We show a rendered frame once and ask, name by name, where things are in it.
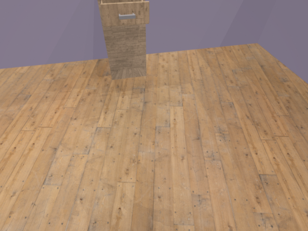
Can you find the drawer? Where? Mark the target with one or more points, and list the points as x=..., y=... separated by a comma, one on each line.
x=112, y=8

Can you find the handle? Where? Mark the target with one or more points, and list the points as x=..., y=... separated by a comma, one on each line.
x=127, y=16

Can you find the cabinet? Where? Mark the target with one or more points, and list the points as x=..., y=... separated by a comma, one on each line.
x=126, y=49

